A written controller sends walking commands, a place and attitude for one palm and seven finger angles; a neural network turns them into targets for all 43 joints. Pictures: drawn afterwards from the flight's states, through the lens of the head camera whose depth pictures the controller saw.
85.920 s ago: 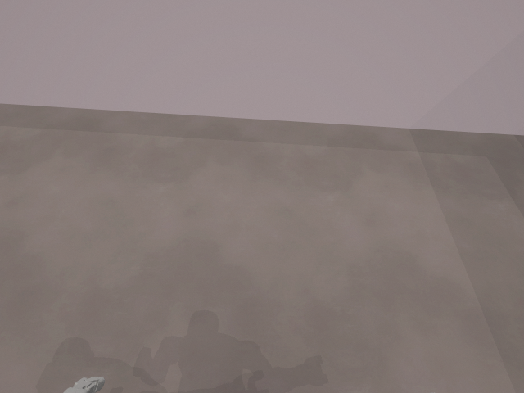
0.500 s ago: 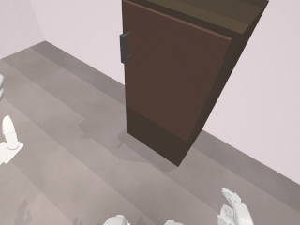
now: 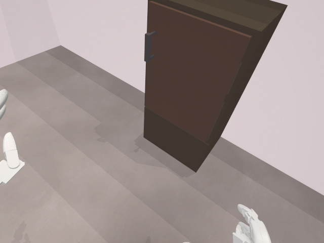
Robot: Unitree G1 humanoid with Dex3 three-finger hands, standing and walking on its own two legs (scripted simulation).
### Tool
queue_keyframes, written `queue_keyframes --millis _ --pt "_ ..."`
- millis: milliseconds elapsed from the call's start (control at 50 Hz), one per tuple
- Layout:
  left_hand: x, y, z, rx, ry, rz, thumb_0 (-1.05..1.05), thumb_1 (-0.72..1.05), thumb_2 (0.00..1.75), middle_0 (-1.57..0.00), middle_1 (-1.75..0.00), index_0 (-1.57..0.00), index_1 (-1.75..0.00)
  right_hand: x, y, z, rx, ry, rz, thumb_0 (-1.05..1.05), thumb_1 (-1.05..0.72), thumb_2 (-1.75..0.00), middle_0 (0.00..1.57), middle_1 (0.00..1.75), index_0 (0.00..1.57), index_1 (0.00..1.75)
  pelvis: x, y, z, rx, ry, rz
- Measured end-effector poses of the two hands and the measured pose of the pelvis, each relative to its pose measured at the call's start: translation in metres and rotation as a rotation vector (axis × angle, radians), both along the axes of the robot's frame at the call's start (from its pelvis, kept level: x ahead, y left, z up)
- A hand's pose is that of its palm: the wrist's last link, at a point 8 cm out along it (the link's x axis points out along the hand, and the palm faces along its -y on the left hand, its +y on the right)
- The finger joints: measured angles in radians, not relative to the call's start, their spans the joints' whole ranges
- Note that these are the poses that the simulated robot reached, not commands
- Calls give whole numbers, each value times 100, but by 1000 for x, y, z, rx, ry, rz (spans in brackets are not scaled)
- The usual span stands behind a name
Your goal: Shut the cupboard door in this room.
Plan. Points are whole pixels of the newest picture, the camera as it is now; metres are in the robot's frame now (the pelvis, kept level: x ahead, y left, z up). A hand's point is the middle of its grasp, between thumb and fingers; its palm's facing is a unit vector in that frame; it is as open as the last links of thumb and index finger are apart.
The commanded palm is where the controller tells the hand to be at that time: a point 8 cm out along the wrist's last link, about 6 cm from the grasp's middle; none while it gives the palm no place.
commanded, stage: stop stepping back and stand still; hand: left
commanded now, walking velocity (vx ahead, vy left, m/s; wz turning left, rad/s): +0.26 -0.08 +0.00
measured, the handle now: (150, 46) +0.90 +0.07 +0.04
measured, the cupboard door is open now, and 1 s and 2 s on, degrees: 0 0 0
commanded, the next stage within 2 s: let the arm hang, fingers relaxed in 0.72 s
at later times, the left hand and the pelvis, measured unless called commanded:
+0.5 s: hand out of the picture +0.15 +0.27 +0.19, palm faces +0.42 -0.83 -0.38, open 7.4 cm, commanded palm +0.09 +0.31 +0.20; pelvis -0.07 +0.02 +0.01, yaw -4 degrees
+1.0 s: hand out of the picture +0.12 +0.24 -0.06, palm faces -0.04 -0.94 -0.35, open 7.4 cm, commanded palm none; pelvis -0.08 +0.04 +0.01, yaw -4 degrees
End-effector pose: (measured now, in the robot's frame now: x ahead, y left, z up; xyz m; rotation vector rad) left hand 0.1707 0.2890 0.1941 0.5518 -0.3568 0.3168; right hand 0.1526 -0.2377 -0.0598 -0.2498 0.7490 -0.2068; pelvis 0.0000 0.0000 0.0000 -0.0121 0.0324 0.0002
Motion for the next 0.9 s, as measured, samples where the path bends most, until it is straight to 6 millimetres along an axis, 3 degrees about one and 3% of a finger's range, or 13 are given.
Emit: queue_keyframes --millis 100,180,320,420,520,600,700,820,860,900 --pt "-36 27 8 20 23 85 1 88 90 -21 -31 -22 -30 -40 10 7 13 -26 -25 1 -90 -90 21 30 20 30 -18 6 9 -49 -28 -10" --pt "-57 29 5 -53 3 146 1 88 90 -21 -30 -21 -30 -64 14 4 28 -21 6 1 -90 -90 21 30 20 30 -31 5 11 -26 -23 -22" --pt "-64 6 -3 -151 12 62 2 89 90 -20 -30 -21 -30 -98 10 -4 32 -2 -2 1 -90 -90 21 30 20 30 -63 6 11 -19 -62 -48" --pt "-64 11 3 -99 -42 3 1 88 90 -21 -30 -21 -30 -116 2 -3 -12 -8 -68 1 -90 -90 21 30 20 30 -67 14 5 -19 -72 -56" --pt "-60 24 9 -63 -24 27 1 88 90 -21 -30 -21 -30 -130 5 0 -5 -17 -114 1 -90 -90 21 30 20 30 -75 19 9 -18 -73 -78" --pt "-66 18 9 -44 50 32 1 89 90 -20 -30 -21 -30 -137 11 0 40 -5 -103 1 -90 -90 20 30 20 30 -78 15 16 -14 -59 -84" --pt "-74 4 2 -42 86 13 1 89 90 -21 -30 -21 -30 -139 10 -13 59 45 -67 1 -90 -90 21 30 20 30 -84 12 12 -1 -55 -95" --pt "-66 11 1 -74 36 31 1 88 90 -21 -30 -21 -30 -131 6 -15 28 65 -71 1 -90 -90 21 30 20 30 -72 17 11 -8 -53 -84" --pt "-52 16 -22 -69 125 14 1 89 90 -20 -30 -21 -30 -124 4 -21 34 69 -30 1 -90 -90 21 30 20 30 -72 23 7 -7 -44 -67" --pt "-36 20 -75 -134 361 20 0 89 90 -20 -30 -20 -30 -118 2 -30 39 99 -1 1 -90 -90 21 30 20 30 -74 29 4 2 -38 -69"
